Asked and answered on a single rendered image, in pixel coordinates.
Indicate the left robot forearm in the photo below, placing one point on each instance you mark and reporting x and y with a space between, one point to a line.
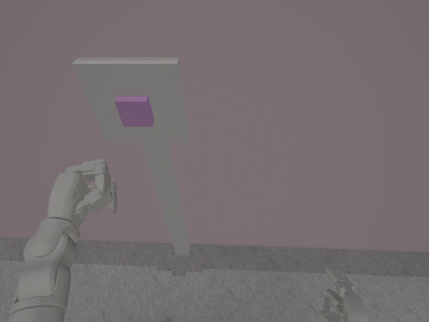
43 286

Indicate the button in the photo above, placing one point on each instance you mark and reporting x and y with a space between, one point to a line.
135 110

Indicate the right robot hand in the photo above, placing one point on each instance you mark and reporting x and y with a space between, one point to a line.
349 308

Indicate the panel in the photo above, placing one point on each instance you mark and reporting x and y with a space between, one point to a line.
103 79

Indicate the left robot hand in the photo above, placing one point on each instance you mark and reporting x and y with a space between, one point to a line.
72 199

